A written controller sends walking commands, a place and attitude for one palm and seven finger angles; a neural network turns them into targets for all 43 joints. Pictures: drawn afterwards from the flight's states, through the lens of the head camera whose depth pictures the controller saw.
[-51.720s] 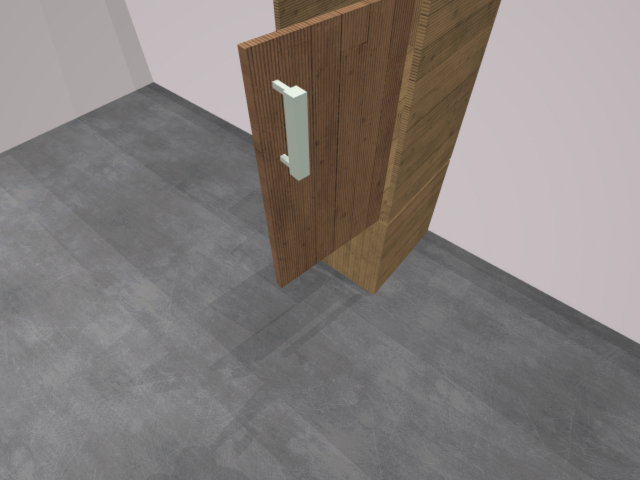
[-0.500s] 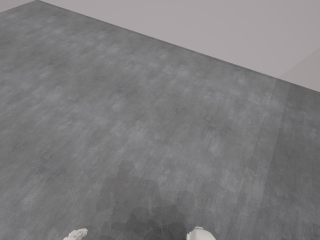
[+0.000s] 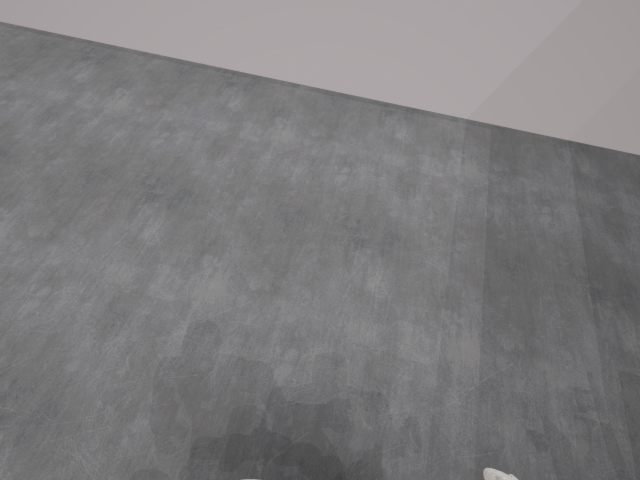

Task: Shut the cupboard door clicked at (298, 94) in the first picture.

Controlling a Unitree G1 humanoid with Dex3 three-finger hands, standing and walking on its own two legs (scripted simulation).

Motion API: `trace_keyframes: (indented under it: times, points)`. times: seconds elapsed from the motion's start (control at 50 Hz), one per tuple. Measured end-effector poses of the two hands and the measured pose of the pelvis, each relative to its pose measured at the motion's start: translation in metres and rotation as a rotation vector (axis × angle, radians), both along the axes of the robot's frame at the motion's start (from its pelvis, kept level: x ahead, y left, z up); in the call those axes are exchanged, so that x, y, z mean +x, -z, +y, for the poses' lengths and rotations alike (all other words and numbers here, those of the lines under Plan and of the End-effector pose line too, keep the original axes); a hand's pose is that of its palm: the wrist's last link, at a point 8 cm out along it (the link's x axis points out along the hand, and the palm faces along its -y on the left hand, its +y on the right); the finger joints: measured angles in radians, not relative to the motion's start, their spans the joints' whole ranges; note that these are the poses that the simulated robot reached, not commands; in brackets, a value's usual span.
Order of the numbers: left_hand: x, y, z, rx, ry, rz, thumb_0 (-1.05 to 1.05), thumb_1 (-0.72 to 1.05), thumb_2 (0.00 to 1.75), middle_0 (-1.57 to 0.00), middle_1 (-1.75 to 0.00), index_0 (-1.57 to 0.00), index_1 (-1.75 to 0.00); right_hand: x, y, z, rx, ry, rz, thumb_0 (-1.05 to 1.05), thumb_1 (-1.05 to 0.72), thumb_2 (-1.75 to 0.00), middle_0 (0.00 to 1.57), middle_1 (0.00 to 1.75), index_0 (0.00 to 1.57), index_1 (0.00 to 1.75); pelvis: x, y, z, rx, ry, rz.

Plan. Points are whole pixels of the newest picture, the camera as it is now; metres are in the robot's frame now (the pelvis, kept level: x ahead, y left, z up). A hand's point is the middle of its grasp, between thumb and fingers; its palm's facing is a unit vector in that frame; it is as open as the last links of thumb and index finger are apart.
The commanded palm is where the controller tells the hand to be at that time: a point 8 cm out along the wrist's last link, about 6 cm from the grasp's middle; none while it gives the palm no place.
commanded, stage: turn to face it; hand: left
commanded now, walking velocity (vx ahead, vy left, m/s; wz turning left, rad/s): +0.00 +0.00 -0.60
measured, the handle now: out of the picture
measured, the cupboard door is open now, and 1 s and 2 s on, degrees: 14 14 14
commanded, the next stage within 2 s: none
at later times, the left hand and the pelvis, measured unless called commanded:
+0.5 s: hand (222, 437) +0.19 +0.15 -0.15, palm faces -0.32 -0.91 -0.28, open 7.4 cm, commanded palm none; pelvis +0.02 -0.01 +0.00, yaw -19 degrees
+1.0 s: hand (265, 383) +0.27 +0.10 -0.15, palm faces -0.58 -0.78 -0.23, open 7.4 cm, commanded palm none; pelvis +0.05 +0.00 +0.01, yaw -37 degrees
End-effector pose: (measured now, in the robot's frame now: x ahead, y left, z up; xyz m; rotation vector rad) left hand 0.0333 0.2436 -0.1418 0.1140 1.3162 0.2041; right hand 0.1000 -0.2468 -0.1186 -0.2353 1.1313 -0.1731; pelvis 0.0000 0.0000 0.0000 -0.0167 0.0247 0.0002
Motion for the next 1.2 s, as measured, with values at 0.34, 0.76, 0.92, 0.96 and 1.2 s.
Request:
trace_keyframes:
  times: [0.34,0.76,0.92,0.96,1.2]
  points:
    - [0.146,-0.029,-0.009,0.065,0.353,-0.161,0.0,0.91,0.9,-0.19,-0.3,-0.19,-0.3,-0.09,0.013,-0.015,0.041,0.267,0.093,0.01,-0.91,-0.9,0.2,0.3,0.21,0.3,0.015,-0.001,-0.005,-0.004,0.247,-0.015]
    - [0.201,0.002,-0.041,-0.024,0.561,-0.065,0.01,0.9,0.89,-0.2,-0.3,-0.2,-0.3,-0.105,-0.005,0.008,-0.014,0.479,0.065,0.01,-0.91,-0.9,0.2,0.3,0.2,0.3,0.048,0.0,0.017,-0.001,0.492,0.0]
    - [0.239,-0.018,-0.066,-0.016,0.673,-0.089,0.01,0.91,0.9,-0.2,-0.3,-0.2,-0.3,-0.136,-0.005,0.03,0.042,0.599,0.105,0.01,-0.91,-0.9,0.2,0.3,0.21,0.3,0.053,-0.011,0.012,-0.018,0.596,0.003]
    - [0.248,-0.022,-0.08,-0.008,0.714,-0.106,0.01,0.91,0.9,-0.2,-0.3,-0.19,-0.3,-0.149,0.0,0.031,0.06,0.64,0.113,0.01,-0.91,-0.9,0.21,0.3,0.21,0.3,0.052,-0.01,0.008,-0.016,0.624,0.0]
    - [0.255,-0.032,-0.141,0.034,0.87,-0.159,0.0,0.9,0.89,-0.2,-0.3,-0.2,-0.3,-0.193,0.018,0.0,0.08,0.811,0.121,0.01,-0.91,-0.9,0.2,0.3,0.2,0.3,0.046,-0.004,-0.016,0.014,0.756,-0.017]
